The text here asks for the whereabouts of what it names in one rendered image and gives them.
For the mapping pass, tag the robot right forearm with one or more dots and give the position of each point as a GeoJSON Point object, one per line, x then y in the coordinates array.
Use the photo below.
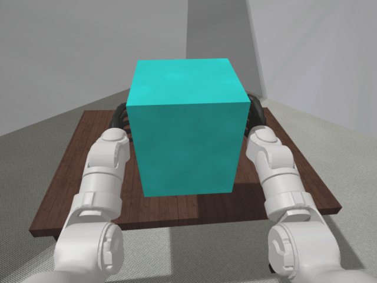
{"type": "Point", "coordinates": [286, 198]}

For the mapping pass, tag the carton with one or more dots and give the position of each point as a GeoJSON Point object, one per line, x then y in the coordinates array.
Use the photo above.
{"type": "Point", "coordinates": [187, 120]}

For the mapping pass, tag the robot left hand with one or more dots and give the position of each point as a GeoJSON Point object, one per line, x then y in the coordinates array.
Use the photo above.
{"type": "Point", "coordinates": [118, 117]}

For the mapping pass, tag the robot right hand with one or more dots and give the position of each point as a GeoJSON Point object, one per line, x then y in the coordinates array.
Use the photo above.
{"type": "Point", "coordinates": [256, 115]}

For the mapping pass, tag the robot left forearm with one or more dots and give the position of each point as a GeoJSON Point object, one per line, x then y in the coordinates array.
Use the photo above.
{"type": "Point", "coordinates": [99, 196]}

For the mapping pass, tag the robot left upper arm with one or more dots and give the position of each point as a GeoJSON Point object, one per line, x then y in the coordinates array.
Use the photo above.
{"type": "Point", "coordinates": [85, 253]}

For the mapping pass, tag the robot right upper arm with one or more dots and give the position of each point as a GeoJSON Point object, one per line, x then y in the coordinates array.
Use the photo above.
{"type": "Point", "coordinates": [306, 252]}

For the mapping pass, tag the table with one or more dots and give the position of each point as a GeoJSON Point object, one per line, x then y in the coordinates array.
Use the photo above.
{"type": "Point", "coordinates": [244, 203]}

